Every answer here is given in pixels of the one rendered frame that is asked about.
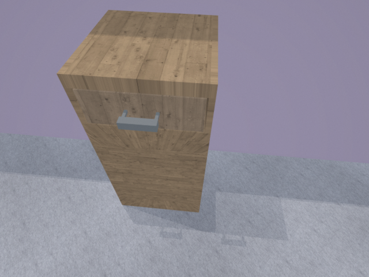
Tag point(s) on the drawer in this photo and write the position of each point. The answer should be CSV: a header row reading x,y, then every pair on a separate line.
x,y
176,112

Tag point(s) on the handle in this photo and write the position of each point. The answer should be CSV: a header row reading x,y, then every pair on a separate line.
x,y
139,124

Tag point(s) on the cabinet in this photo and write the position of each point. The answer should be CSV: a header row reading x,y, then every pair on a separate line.
x,y
155,53

